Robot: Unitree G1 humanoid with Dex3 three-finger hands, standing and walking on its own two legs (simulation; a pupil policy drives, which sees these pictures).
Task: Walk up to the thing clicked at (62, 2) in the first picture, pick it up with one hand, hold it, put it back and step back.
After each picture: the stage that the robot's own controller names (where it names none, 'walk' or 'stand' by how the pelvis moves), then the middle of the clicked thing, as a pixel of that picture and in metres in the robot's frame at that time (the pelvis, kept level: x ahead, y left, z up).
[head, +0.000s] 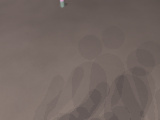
stand; (62, 2) +2.37 +0.29 -0.72
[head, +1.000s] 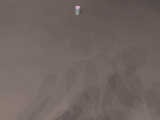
walk; (77, 10) +2.23 +0.12 -0.70
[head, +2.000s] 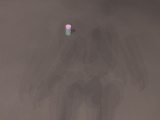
walk; (68, 30) +1.57 +0.10 -0.70
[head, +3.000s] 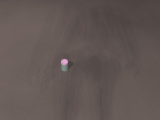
walk; (64, 65) +1.02 +0.12 -0.71
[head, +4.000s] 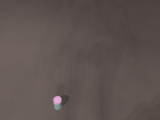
walk; (57, 103) +0.62 +0.16 -0.71
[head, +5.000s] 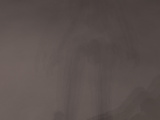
stand; out of the picture +0.38 +0.17 -0.71
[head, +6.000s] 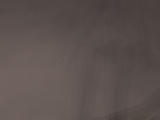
stand; out of the picture +0.33 +0.17 -0.72
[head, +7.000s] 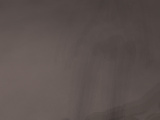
stand; out of the picture +0.32 +0.18 -0.72
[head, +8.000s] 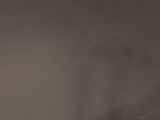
stand; out of the picture +0.32 +0.20 -0.73
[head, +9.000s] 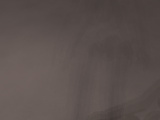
stand; out of the picture +0.31 +0.20 -0.73
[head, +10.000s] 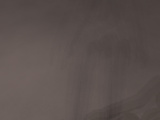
stand; out of the picture +0.30 +0.20 -0.73
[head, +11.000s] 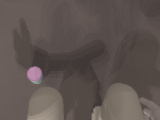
go down; (35, 75) +0.39 +0.19 -0.37
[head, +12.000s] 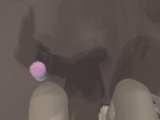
go down; (39, 71) +0.40 +0.19 -0.31
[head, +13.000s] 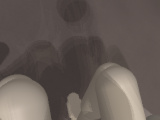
close in; out of the picture +0.40 +0.22 -0.23
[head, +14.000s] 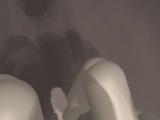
close; out of the picture +0.40 +0.24 -0.23
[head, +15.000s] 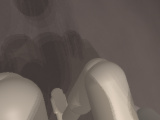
lift; out of the picture +0.38 +0.23 -0.23
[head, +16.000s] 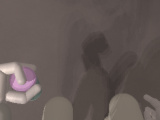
lift; (27, 85) +0.32 +0.19 -0.03
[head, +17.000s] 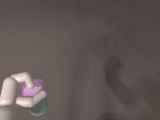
hold; (35, 97) +0.31 +0.17 -0.01
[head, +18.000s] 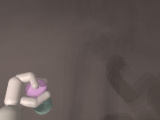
hold; (39, 97) +0.31 +0.16 -0.01
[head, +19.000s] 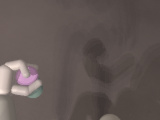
crouch; (30, 83) +0.36 +0.18 -0.06
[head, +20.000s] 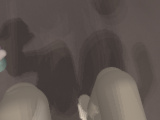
lower; out of the picture +0.43 +0.22 -0.17
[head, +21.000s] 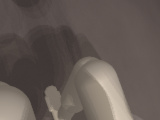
lower; out of the picture +0.43 +0.26 -0.23
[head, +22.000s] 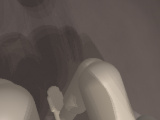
lower; out of the picture +0.42 +0.26 -0.23
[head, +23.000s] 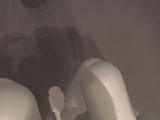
lower; out of the picture +0.42 +0.25 -0.23
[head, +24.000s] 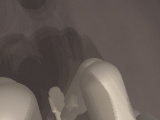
lower; out of the picture +0.42 +0.25 -0.23
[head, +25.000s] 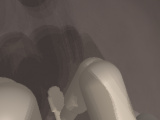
open; out of the picture +0.40 +0.23 -0.23
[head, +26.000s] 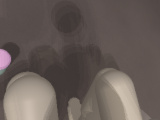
stand; out of the picture +0.40 +0.21 -0.24
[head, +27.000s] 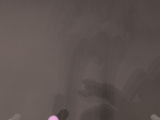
stand; out of the picture +0.35 +0.17 -0.60
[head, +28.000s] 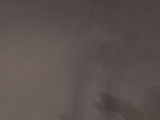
stand; out of the picture +0.34 +0.17 -0.66
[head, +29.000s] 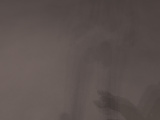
stand; out of the picture +0.34 +0.17 -0.66
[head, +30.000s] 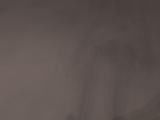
stand; out of the picture +0.36 +0.17 -0.72
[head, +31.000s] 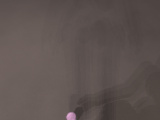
walk; (71, 118) +0.39 +0.11 -0.70
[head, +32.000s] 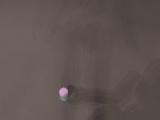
walk; (63, 94) +0.54 +0.12 -0.69
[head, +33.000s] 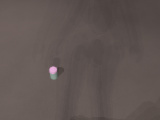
walk; (53, 73) +0.81 +0.23 -0.71
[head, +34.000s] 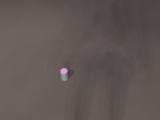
stand; (64, 74) +0.90 +0.18 -0.71
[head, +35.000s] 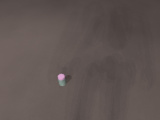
stand; (61, 80) +0.92 +0.22 -0.72
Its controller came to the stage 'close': yes
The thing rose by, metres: 0.72
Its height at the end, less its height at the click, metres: +0.00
